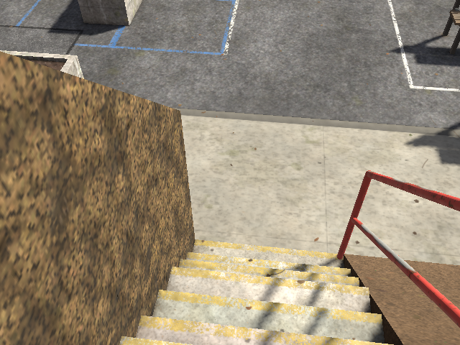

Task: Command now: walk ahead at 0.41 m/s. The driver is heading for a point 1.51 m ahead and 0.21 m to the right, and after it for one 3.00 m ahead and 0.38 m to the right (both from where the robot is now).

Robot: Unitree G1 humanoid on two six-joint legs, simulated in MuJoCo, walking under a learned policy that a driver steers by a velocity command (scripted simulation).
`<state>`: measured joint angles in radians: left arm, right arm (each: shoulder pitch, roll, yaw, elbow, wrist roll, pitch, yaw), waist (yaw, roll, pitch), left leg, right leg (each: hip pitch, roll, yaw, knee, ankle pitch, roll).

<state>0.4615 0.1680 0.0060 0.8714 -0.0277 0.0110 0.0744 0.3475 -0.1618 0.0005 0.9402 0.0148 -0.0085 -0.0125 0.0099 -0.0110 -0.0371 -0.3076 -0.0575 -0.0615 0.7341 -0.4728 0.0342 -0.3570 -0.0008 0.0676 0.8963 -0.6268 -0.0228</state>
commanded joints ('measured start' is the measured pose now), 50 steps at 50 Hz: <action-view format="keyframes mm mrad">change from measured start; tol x64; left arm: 1 10 72 15 -54 -6 -36 -2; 50 152 -15 -16 149 92 -54 -70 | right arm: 1 78 -179 -49 -26 4 3 -19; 17 -147 -57 -21 -202 -10 -10 46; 24 682 -137 -84 120 -42 -7 53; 50 -49 0 -29 -127 22 -3 -33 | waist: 1 -7 71 47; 50 -56 2 104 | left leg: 1 68 301 -377 -177 594 254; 10 -798 33 -227 623 -7 73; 25 420 239 -151 -38 982 140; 35 -632 126 -211 45 -251 174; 44 -910 -147 -69 1567 -302 36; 50 -900 19 -219 733 399 36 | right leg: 1 -213 -34 -14 80 158 11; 18 -426 -81 113 34 -101 -128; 24 -713 210 24 1432 -103 7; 34 -211 -2 43 59 1241 48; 44 639 -191 115 -226 1435 -176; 50 46 -241 373 -288 835 -136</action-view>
